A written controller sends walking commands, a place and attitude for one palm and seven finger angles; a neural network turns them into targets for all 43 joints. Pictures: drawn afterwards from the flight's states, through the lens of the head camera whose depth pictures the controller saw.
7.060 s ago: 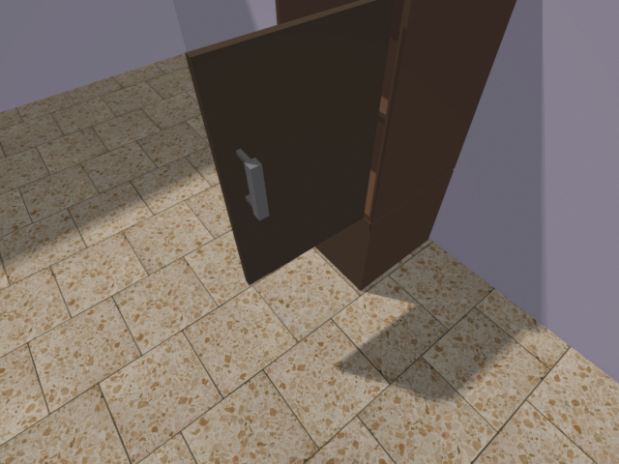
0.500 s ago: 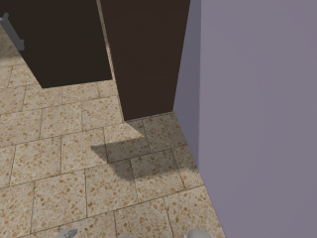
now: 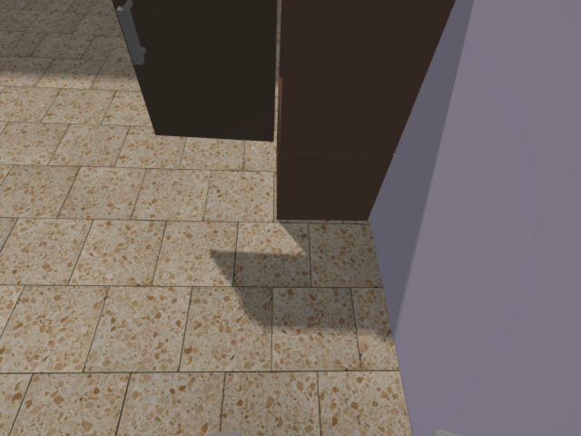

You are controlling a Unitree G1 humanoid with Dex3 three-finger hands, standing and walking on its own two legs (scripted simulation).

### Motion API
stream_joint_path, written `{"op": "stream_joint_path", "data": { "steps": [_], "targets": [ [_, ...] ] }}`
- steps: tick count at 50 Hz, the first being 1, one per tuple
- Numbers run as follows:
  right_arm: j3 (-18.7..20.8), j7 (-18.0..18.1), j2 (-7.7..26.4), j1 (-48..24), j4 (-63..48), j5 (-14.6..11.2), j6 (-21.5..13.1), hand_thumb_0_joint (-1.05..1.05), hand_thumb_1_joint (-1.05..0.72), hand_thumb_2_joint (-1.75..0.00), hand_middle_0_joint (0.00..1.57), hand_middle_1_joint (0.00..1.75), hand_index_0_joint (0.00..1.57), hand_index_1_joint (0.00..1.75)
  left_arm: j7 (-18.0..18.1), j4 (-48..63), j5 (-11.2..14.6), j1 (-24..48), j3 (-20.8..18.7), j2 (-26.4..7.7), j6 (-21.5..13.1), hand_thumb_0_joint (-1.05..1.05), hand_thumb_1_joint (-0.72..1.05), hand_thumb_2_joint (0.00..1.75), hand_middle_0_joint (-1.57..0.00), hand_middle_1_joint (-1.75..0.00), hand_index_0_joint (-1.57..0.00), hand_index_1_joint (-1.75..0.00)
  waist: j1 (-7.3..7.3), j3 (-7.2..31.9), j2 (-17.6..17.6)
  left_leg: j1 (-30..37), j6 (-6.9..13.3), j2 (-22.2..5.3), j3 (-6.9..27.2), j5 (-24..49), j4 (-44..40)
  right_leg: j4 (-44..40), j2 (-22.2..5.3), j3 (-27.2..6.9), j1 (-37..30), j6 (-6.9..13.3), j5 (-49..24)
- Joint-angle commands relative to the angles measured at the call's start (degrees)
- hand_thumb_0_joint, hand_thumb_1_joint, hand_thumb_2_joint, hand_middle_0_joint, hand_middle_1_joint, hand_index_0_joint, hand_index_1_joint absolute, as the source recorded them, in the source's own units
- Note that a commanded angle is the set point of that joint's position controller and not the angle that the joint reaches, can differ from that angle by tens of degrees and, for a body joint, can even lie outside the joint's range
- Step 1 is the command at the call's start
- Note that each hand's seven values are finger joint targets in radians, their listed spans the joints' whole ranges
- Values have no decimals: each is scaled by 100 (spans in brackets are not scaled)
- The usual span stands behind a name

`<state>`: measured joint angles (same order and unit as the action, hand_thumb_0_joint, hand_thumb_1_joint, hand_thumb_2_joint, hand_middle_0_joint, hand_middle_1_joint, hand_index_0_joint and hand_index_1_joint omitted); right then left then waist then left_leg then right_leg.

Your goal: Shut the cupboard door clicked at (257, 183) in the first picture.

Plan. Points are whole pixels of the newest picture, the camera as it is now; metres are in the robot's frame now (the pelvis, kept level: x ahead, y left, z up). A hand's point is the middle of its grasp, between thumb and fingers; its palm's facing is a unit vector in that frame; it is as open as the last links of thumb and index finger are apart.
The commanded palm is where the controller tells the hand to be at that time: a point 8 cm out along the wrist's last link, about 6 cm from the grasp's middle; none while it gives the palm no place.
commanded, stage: take the last steps up to it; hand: left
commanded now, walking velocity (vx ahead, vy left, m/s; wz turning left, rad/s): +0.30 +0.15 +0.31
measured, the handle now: (133, 32) +0.95 +0.47 +0.02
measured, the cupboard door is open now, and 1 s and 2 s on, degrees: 88 88 88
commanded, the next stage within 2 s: come to a stop and stand still in 1.46 s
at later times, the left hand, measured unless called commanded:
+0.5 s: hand out of the picture +0.03 +0.18 -0.15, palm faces +0.22 -0.96 -0.20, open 7.4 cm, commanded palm none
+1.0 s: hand (123, 303) +0.32 +0.32 -0.14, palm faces +0.15 -0.96 -0.22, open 7.4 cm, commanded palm none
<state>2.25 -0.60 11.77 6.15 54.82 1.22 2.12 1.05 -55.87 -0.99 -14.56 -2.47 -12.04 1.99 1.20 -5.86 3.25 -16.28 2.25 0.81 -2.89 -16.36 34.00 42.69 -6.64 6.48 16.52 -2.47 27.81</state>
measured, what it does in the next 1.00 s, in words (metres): walks ahead: right foot, then left foot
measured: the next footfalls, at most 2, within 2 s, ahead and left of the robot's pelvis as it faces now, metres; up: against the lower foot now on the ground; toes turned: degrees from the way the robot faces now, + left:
right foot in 0.26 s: +0.07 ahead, -0.13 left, +0.00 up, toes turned -1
left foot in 0.64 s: +0.24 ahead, +0.21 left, +0.00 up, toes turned +18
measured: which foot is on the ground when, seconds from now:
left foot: down 0.00-0.26, up 0.28-0.62, down 0.64-1.00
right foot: up 0.00-0.24, down 0.26-0.64, up 0.66-1.00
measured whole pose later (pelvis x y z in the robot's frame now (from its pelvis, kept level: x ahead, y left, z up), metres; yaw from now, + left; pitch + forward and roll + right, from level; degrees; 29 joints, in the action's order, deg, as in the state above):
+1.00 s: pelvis +0.24 +0.12 +0.01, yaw +8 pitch +1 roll +3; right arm 2.2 0.0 11.0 17.5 60.6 2.0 -1.9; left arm -0.8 -55.6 -1.9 -7.8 -3.1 -9.6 -0.9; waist -0.5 -2.3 0.2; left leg -7.5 3.3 2.5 -11.2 -14.9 21.6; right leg 41.4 -5.3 6.2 25.9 0.7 16.5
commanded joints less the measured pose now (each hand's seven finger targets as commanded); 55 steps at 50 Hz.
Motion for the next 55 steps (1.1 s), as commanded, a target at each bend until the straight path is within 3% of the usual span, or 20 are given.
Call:
{"op": "stream_joint_path", "data": {
  "steps": [1,8,11,13,14,15,17,20,27,30,31,32,33,35,39,47,50,51,53,55],
  "targets": [
    [246,201,1104,699,-183,72,-125,0,-90,-90,20,30,20,30,-69,548,-32,580,-199,-520,-48,0,90,90,-20,-30,-20,-30,-374,510,-1711,749,989,-1737,2172,410,-1894,1921,138,-533,1469,45,319],
    [236,150,1002,697,-125,57,-229,0,-90,-90,20,30,20,30,-224,379,-30,344,-157,-283,-228,0,90,90,-20,-30,-20,-30,-175,509,-1203,425,825,-1177,1722,-511,-1847,-2,423,-64,427,121,-74],
    [230,109,857,415,-191,-7,-205,0,-90,-90,20,30,20,30,-197,61,-53,-691,-248,-415,-318,0,90,90,-20,-30,-20,-30,358,493,-515,-994,441,-575,1264,-1345,-845,-1702,402,-126,-1666,154,-777],
    [166,20,489,48,-544,-12,-236,0,-90,-90,20,30,20,30,-78,-64,-96,-1416,-429,-1317,-393,0,90,90,-20,-30,-20,-30,743,269,1575,-2845,-166,227,340,-1936,2066,-3530,-2302,-3597,-2365,1098,884],
    [212,-29,679,-153,-597,68,-216,0,-90,-90,20,30,20,30,-68,-5,-38,-1242,-407,-1289,-400,0,90,90,-20,-30,-20,-30,570,40,695,-2797,-183,-107,705,-1404,2810,-3656,-2370,-3645,-1685,1336,1321],
    [249,-48,628,-193,-508,61,-199,0,-90,-90,20,30,20,30,-33,21,-56,-896,-358,-1089,-476,0,90,90,-20,-30,-20,-30,361,-203,964,-2858,-239,-290,806,-885,3189,-3605,-2098,-3505,-1270,1203,1010],
    [251,-119,528,28,-275,50,-135,0,-90,-90,20,30,20,30,-17,41,-36,-473,-246,-633,-545,0,90,90,-20,-30,-20,-30,72,-292,923,-2529,-363,-571,674,-55,3200,-3460,-1638,-1925,-932,881,-454],
    [172,-194,258,99,-154,12,-118,0,-90,-90,20,30,20,30,-21,-126,-31,-746,-217,-614,-663,0,90,90,-20,-30,-20,-30,66,-13,534,-2289,-502,-538,207,359,2600,-3201,-1297,-757,-1278,730,-2472],
    [45,-292,46,-385,-340,-30,-247,0,-90,-90,20,30,20,30,-7,-535,-85,-1068,-227,-792,-626,0,90,90,-20,-30,-20,-30,228,85,873,-1287,-325,-299,-385,326,429,-2683,-1297,-138,-1512,640,-3567],
    [106,-182,388,839,11,10,-357,0,-90,-90,20,30,20,30,-19,-458,-55,-667,-287,-863,-560,0,90,90,-20,-30,-20,-30,-448,556,552,795,-139,9,-641,477,-516,-1396,-1065,239,-760,467,-3848],
    [228,-92,871,1743,257,61,-390,0,-90,-90,20,30,20,30,-63,-379,-37,-741,-233,-624,-528,0,90,90,-20,-30,-20,-30,-779,1149,-444,2128,3,-420,-278,415,-559,-32,-747,488,-86,332,-2920],
    [411,9,1533,2382,387,115,-419,0,-90,-90,20,30,20,30,-109,-235,30,-921,-164,-218,-485,0,90,90,-20,-30,-20,-30,-899,1663,-2076,3063,585,-1960,2090,315,-1042,1795,213,582,1446,62,453],
    [433,111,1676,2536,433,63,-350,0,-90,-90,20,30,20,30,-84,24,23,-385,-117,-115,-472,0,90,90,-20,-30,-20,-30,-974,1511,-1704,2656,960,-2413,2570,69,-1728,2858,291,-117,1957,269,853],
    [294,145,1136,1468,146,38,-387,0,-90,-90,20,30,20,30,-85,23,11,-34,-119,-99,-443,0,90,90,-20,-30,-20,-30,-576,934,-1720,1218,967,-2277,2183,-1236,-2116,3555,-107,-453,2240,387,17],
    [123,173,567,1024,118,60,-544,0,-90,-90,20,30,20,30,-175,-226,-69,-415,-123,69,-320,0,90,90,-20,-30,-20,-30,-61,527,-847,250,757,-1763,1037,-216,-2407,2547,-228,-393,1577,318,-726],
    [150,93,579,1277,279,81,-525,0,-90,-90,20,30,20,30,-210,244,-68,397,-124,-16,-321,0,90,90,-20,-30,-20,-30,-75,219,-517,377,910,-1615,566,-84,-2492,-132,68,-138,662,310,-1107],
    [112,96,583,1239,363,67,-497,0,-90,-90,20,30,20,30,-203,203,-76,180,-167,-125,-349,0,90,90,-20,-30,-20,-30,115,261,-391,173,643,-1362,316,-44,-1858,-1017,254,3,-351,330,-1376],
    [87,89,488,1216,378,30,-503,0,-90,-90,20,30,20,30,-181,97,-83,-209,-217,-304,-389,0,90,90,-20,-30,-20,-30,297,394,-98,-175,419,-1021,57,-25,-1147,-1512,191,-201,-1183,403,-1378],
    [62,15,315,1163,121,-8,-529,0,-90,-90,20,30,20,30,-110,-195,-59,-1380,-403,-1239,-484,0,90,90,-20,-30,-20,-30,646,747,1554,-2141,-164,57,-622,-1773,1859,-2915,-2017,-3384,-2883,1507,-1174],
    [150,40,474,742,164,10,-481,0,-90,-90,20,30,20,30,-28,-102,1,-886,-310,-889,-550,0,90,90,-20,-30,-20,-30,408,322,694,-2429,-205,-403,388,-1011,3136,-3093,-1957,-3184,-1932,1576,-1420]
  ]
}}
